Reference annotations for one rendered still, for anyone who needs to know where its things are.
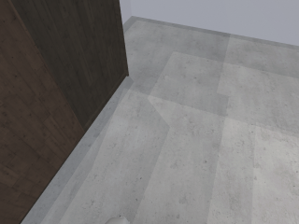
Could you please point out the wardrobe door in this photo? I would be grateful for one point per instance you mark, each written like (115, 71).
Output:
(79, 41)
(38, 128)

